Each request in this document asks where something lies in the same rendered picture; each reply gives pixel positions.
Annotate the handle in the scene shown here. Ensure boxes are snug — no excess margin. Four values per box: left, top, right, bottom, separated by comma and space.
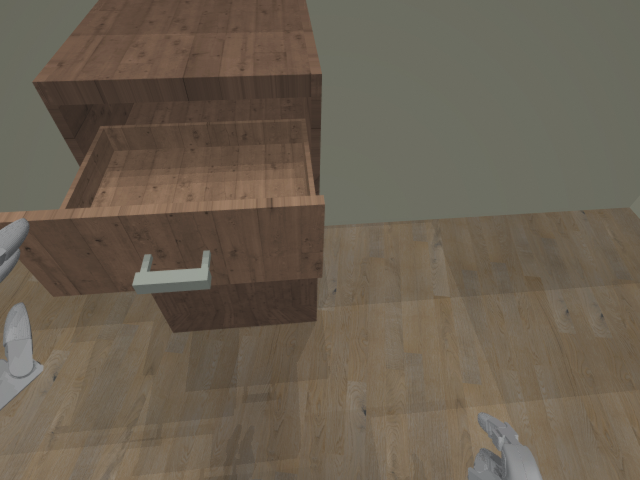
132, 250, 212, 294

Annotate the robot right hand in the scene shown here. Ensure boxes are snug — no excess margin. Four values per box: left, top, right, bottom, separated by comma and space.
468, 412, 543, 480

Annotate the cabinet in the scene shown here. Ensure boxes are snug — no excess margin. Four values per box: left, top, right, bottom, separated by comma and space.
32, 0, 322, 333

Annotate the robot left hand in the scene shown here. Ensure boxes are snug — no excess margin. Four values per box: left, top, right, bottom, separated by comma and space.
0, 218, 43, 410

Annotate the drawer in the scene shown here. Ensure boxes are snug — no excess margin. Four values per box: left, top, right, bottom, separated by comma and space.
0, 119, 325, 297

